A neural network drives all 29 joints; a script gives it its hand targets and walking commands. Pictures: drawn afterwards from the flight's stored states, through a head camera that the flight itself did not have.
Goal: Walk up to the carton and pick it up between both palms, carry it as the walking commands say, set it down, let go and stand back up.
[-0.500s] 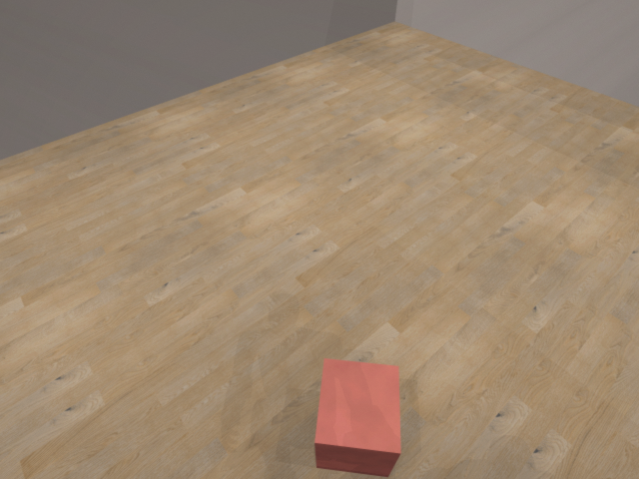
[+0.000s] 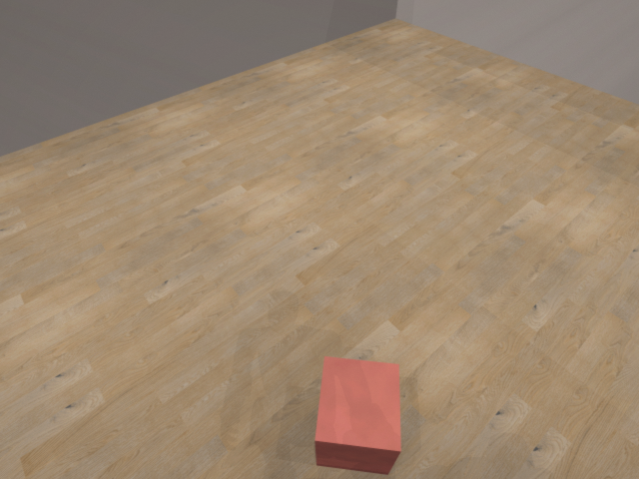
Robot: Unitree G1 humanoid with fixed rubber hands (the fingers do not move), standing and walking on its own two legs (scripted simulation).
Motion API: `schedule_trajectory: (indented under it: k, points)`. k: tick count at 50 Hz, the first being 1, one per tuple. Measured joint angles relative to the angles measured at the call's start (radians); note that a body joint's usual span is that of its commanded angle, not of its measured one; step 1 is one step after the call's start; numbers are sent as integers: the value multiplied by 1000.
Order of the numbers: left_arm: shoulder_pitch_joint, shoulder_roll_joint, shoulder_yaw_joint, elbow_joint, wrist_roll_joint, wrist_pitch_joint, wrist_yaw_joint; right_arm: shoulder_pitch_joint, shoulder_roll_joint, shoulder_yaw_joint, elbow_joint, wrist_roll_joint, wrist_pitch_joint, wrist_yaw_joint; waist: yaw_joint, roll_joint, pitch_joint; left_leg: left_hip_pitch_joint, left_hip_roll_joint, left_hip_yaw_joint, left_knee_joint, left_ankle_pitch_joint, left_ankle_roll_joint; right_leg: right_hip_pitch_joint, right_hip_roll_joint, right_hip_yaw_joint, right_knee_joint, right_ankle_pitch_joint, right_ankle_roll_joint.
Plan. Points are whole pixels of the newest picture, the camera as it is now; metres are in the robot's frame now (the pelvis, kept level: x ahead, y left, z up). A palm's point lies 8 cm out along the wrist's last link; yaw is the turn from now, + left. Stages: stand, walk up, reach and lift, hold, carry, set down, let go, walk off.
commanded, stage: walk up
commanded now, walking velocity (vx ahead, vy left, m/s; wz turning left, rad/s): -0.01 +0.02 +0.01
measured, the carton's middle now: (356, 416) +0.42 -0.05 -0.64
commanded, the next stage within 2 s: stand in 0.26 s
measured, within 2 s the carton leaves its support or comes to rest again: neither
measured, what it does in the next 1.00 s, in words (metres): stands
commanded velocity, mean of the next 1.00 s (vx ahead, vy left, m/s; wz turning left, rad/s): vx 0.00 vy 0.01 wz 0.00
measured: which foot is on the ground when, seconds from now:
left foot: down 0.00-1.00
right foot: down 0.00-1.00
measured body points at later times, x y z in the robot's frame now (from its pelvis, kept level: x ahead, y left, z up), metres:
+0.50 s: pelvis +0.00 +0.00 +0.00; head +0.02 +0.00 +0.45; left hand +0.05 +0.23 -0.16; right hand +0.04 -0.24 -0.15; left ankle -0.05 +0.11 -0.73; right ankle +0.05 -0.14 -0.73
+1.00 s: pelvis -0.03 -0.02 -0.05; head +0.10 -0.03 +0.38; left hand +0.16 +0.21 -0.17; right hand +0.14 -0.24 -0.18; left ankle -0.05 +0.11 -0.73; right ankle +0.05 -0.14 -0.73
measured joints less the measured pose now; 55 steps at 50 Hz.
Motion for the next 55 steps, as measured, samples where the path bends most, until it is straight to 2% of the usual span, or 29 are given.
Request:
schedule_trajectory:
  k: [23, 24, 27, 31, 35, 39, 44, 49, 55]
  points:
    - [-9, 4, 1, 0, 1, 1, -3, -11, -3, 4, -3, 1, -4, 0, 2, 1, 2, 8, 3, 3, -9, 2, -2, 4, 4, 2, -4, 0, -2]
    - [2, 7, -18, -32, -19, 14, -7, -4, -6, -2, -35, 6, 21, 5, 5, 9, -21, -29, 11, 3, 14, -6, -4, -32, 22, 19, 11, -12, -10]
    - [-33, 20, -14, -195, -58, 104, -15, -76, -25, -15, -181, 38, 168, 27, -16, 37, -10, -155, 28, -13, 152, -61, -15, -130, 81, 82, 82, -31, -24]
    - [-187, 51, 0, -311, -77, 247, -24, -234, -65, -27, -348, 34, 337, 37, -7, 64, 53, -236, 43, -6, 231, -85, -24, -210, 101, 100, 140, -32, -21]
    - [-256, 60, -2, -384, -62, 351, -45, -262, -94, -9, -473, 29, 415, 42, 9, 69, 38, -293, 37, 0, 219, -71, -28, -278, 96, 107, 149, -30, -30]
    - [-218, 46, 7, -426, -35, 364, -73, -200, -64, -10, -532, 12, 433, 43, 9, 56, -9, -335, 31, 4, 187, -54, -29, -332, 91, 111, 143, -28, -34]
    - [-163, 18, 32, -470, -21, 311, -90, -144, -14, -30, -570, -8, 395, 57, 12, 40, -62, -462, 31, 13, 255, -74, -38, -466, 91, 122, 211, -42, -39]
    - [-174, -17, 51, -543, -20, 295, -82, -183, 5, -54, -610, -9, 374, 63, 14, 33, -77, -596, 26, 23, 375, -106, -38, -600, 85, 136, 314, -57, -37]
    - [-257, -40, 42, -603, -25, 353, -55, -306, -15, -65, -633, -10, 433, 66, 30, 45, -32, -659, 35, 38, 483, -134, -31, -661, 96, 153, 391, -56, -31]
